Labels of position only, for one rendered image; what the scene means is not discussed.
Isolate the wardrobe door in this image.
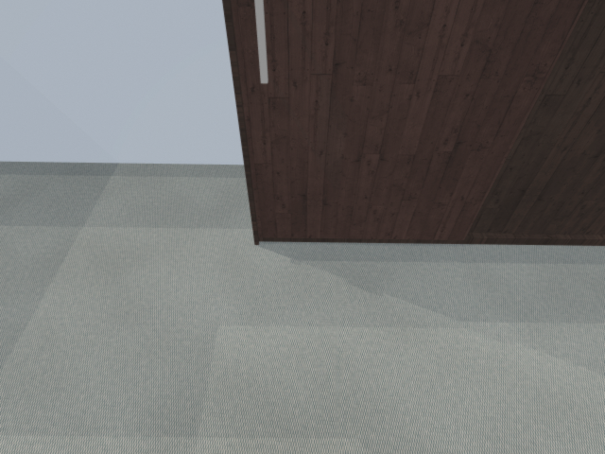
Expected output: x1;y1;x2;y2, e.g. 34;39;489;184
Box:
231;0;588;240
468;0;605;235

